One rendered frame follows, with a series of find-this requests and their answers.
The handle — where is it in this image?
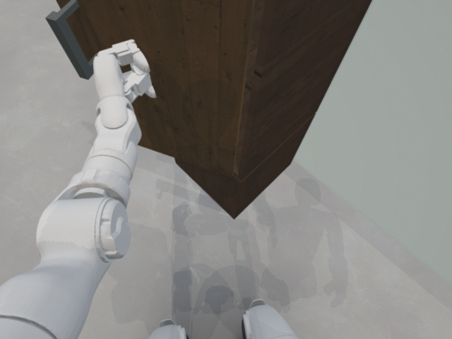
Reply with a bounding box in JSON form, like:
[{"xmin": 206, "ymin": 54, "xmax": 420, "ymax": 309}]
[{"xmin": 46, "ymin": 0, "xmax": 98, "ymax": 80}]

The robot thigh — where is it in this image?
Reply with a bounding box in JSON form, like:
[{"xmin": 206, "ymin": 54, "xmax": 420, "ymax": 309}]
[
  {"xmin": 149, "ymin": 325, "xmax": 186, "ymax": 339},
  {"xmin": 243, "ymin": 304, "xmax": 298, "ymax": 339}
]

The cupboard door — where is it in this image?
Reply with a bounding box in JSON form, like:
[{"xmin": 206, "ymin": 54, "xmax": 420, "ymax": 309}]
[{"xmin": 56, "ymin": 0, "xmax": 256, "ymax": 177}]

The robot left hand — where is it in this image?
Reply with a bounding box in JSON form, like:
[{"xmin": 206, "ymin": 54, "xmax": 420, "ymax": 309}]
[{"xmin": 93, "ymin": 40, "xmax": 156, "ymax": 103}]

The left robot upper arm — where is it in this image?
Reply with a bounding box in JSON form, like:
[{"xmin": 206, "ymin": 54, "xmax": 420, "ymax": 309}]
[{"xmin": 0, "ymin": 197, "xmax": 131, "ymax": 339}]

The left robot thigh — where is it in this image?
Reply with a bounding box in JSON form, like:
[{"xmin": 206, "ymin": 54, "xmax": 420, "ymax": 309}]
[{"xmin": 149, "ymin": 325, "xmax": 186, "ymax": 339}]

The right robot thigh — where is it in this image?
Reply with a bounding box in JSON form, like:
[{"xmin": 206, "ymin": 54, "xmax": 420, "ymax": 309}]
[{"xmin": 243, "ymin": 304, "xmax": 298, "ymax": 339}]

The robot left forearm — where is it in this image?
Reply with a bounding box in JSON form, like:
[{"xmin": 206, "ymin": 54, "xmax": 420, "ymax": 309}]
[{"xmin": 36, "ymin": 96, "xmax": 141, "ymax": 257}]

